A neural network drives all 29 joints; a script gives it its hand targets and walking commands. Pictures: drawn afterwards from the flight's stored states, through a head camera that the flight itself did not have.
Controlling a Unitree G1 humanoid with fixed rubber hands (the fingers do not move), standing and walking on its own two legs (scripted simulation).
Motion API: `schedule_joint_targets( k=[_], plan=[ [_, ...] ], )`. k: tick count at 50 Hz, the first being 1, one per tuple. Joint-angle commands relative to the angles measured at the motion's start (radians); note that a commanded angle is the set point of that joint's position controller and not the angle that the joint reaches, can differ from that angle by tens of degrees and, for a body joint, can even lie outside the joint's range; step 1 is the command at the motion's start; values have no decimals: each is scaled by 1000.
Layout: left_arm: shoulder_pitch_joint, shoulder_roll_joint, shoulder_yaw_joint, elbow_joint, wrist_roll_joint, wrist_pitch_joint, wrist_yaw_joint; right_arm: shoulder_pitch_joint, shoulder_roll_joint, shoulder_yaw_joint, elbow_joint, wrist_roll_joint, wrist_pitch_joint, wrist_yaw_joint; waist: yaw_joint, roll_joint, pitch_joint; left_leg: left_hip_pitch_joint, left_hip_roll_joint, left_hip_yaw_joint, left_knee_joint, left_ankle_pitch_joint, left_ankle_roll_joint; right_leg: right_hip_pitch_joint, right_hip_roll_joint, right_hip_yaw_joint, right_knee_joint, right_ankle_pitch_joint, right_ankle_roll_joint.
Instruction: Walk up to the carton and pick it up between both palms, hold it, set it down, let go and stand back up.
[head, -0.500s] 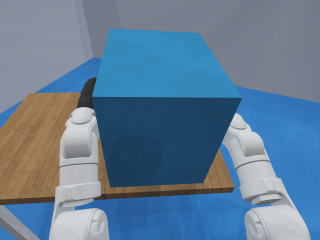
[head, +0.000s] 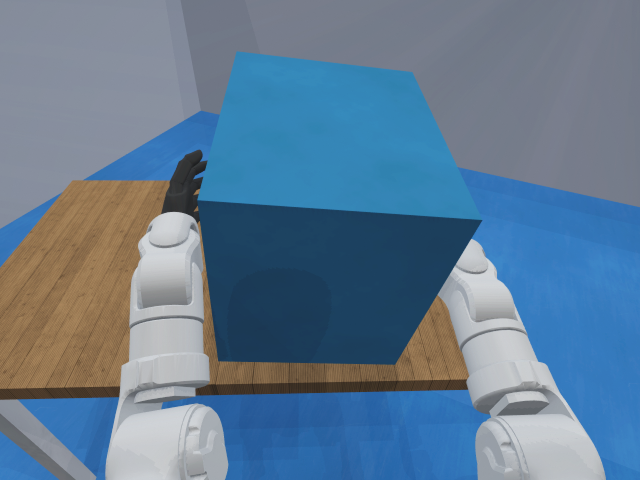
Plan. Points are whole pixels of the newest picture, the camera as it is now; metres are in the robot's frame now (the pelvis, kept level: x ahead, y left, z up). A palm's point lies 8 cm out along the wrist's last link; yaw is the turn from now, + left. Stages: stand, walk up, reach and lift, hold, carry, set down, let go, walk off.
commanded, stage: set down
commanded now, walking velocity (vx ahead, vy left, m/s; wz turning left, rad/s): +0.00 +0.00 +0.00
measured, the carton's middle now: (318, 212) +0.41 +0.02 +0.17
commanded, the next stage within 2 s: none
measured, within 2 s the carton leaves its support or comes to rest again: neither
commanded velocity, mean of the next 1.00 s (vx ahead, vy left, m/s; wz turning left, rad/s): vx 0.00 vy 0.00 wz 0.00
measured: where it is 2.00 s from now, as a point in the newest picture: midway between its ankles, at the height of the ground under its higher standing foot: outside the picture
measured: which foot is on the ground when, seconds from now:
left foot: down 0.00-1.00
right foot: down 0.00-1.00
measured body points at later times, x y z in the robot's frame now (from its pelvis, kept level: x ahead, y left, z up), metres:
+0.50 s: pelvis +0.03 +0.00 +0.00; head +0.02 +0.03 +0.45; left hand +0.41 +0.19 +0.14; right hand +0.41 -0.14 +0.12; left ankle +0.03 +0.10 -0.75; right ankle +0.02 -0.10 -0.75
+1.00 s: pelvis +0.02 +0.00 +0.00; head +0.03 +0.02 +0.45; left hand +0.42 +0.19 +0.11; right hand +0.41 -0.14 +0.09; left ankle +0.03 +0.10 -0.75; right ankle +0.02 -0.10 -0.75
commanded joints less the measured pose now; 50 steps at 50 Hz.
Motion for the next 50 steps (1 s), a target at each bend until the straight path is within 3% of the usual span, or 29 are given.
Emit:
schedule_joint_targets(
  k=[1, 5, 9, 15, 17, 18, 22, 24, 29, 31, 35, 36, 37, 40, 43, 48, 50],
  plan=[
    [-562, -503, -403, -52, -94, -93, -156, -814, 482, 286, -273, -17, -200, 105, 11, 65, -368, 75, -9, 25, -59, 51, -13, 80, 6, -10, -69, 5, 51],
    [-580, -572, -508, -123, -165, -154, -129, -874, 492, 356, -381, 8, -284, 92, -3, 67, -557, 211, -5, 5, 32, 347, -62, 91, 31, -33, -51, 209, 47],
    [-599, -591, -586, -186, -196, -214, -92, -891, 508, 443, -439, 18, -327, 78, 7, 67, -657, 238, -8, -5, 70, 458, -73, 112, 38, -26, -26, 328, 50],
    [-561, -561, -582, -154, -186, -217, -89, -830, 513, 467, -395, 37, -315, 62, 17, 58, -612, 138, -10, -10, 56, 383, -63, 168, 19, -1, -15, 370, 60],
    [-558, -564, -603, -193, -199, -226, -83, -814, 527, 485, -409, 48, -314, 57, 7, 83, -653, 135, -12, -14, 69, 456, -70, 192, 19, 5, 3, 458, 68],
    [-547, -560, -602, -199, -193, -230, -81, -805, 522, 494, -407, 60, -314, 54, 21, 73, -654, 139, -17, -11, 78, 474, -73, 210, 24, 3, 8, 481, 69],
    [-521, -570, -604, -210, -184, -234, -78, -743, 526, 486, -373, 63, -300, 48, 4, 107, -643, 175, -14, -27, 91, 542, -92, 193, 27, -3, 10, 527, 65],
    [-479, -545, -557, -141, -164, -220, -85, -720, 503, 460, -343, 56, -289, 46, 13, 100, -569, 135, -18, -23, 80, 505, -90, 187, 25, -3, -5, 482, 64],
    [-480, -523, -502, -92, -134, -212, -112, -718, 481, 404, -280, 25, -281, 51, 11, 74, -482, 86, -14, -6, 32, 359, -66, 182, 17, -5, -18, 392, 66],
    [-483, -528, -489, -67, -134, -225, -118, -731, 503, 405, -287, 15, -295, 57, 25, 69, -495, 69, -13, -3, 33, 376, -63, 190, 21, -13, -14, 397, 64],
    [-573, -573, -516, -49, -153, -282, -103, -773, 517, 361, -285, -21, -336, 71, 13, 106, -573, 127, -5, -6, 48, 399, -87, 130, 26, -20, -21, 359, 52],
    [-570, -576, -516, -46, -156, -295, -94, -781, 524, 371, -288, -23, -345, 77, 26, 105, -588, 140, -3, -10, 56, 427, -86, 125, 29, -19, -16, 367, 47],
    [-598, -586, -532, -46, -165, -312, -87, -792, 527, 363, -288, -33, -356, 79, 13, 104, -634, 164, 1, -10, 66, 446, -92, 103, 33, -21, -19, 365, 48],
    [-633, -608, -532, 11, -171, -350, -66, -839, 527, 344, -256, -57, -382, 92, 29, 81, -678, 179, 8, -14, 78, 476, -100, 72, 40, -30, -22, 342, 42],
    [-636, -626, -532, 65, -169, -377, -55, -841, 533, 335, -227, -81, -395, 104, 38, 84, -687, 173, 12, -12, 73, 464, -102, 50, 39, -30, -33, 325, 35],
    [-640, -587, -427, 194, -119, -399, -72, -817, 533, 241, -105, -151, -394, 106, 48, 44, -622, 72, 16, 10, 28, 339, -71, 92, 22, -15, -42, 291, 44],
    [-653, -581, -392, 224, -110, -410, -78, -834, 547, 225, -75, -151, -401, 113, 70, 47, -626, 45, 9, 19, 17, 322, -65, 116, 12, -12, -37, 307, 50]
  ],
)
